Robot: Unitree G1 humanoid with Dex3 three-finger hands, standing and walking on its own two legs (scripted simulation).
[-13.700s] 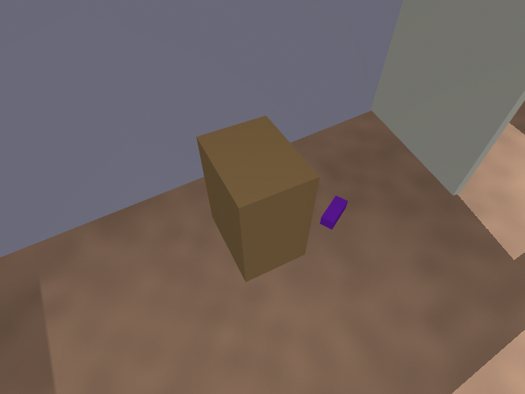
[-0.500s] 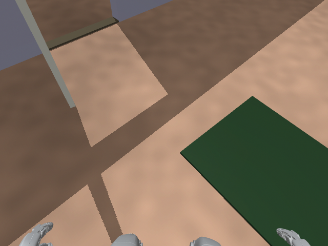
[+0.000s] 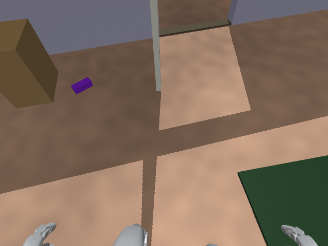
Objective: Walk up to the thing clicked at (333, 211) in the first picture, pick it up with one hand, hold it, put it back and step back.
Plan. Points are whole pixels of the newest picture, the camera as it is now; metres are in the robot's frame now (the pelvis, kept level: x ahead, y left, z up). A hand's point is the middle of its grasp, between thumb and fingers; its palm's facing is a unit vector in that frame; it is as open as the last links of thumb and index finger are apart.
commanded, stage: walk up
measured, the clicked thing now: (82, 85) +1.32 +0.80 -0.74
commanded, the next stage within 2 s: stand in 1.80 s
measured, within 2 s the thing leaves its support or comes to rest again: neither
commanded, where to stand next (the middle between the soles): +0.07 +0.03 m, yaw +42 degrees
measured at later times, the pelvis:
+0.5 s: pelvis +0.00 -0.02 -0.02, yaw +23 degrees
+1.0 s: pelvis +0.01 -0.01 -0.03, yaw +38 degrees
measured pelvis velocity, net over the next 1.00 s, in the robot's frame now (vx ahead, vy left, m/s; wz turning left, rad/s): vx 0.01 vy -0.01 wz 0.66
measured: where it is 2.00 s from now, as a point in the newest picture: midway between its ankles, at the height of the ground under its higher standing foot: outside the picture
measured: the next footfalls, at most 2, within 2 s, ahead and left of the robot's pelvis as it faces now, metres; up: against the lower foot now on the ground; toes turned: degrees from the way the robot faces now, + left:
left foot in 0.08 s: +0.06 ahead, +0.15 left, +0.00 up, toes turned +6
right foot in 0.38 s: +0.11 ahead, -0.12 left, +0.00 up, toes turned +14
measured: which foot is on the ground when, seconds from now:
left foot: up 0.00-0.06, down 0.08-0.40, up 0.42-0.68, down 0.70-1.00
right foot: down 0.00-0.10, up 0.12-0.36, down 0.38-0.70, up 0.72-0.96, down 0.98-1.00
